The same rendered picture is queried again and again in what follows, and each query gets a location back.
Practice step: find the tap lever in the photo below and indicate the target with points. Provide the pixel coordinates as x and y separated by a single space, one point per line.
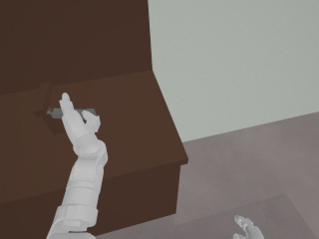
58 113

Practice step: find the right robot hand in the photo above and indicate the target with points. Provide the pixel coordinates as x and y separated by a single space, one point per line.
251 231

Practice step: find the left robot hand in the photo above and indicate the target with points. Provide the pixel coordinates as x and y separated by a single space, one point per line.
73 122

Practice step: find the left robot forearm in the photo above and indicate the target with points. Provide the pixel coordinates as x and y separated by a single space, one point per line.
79 207

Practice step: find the counter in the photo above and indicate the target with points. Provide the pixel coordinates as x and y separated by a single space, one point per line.
99 52

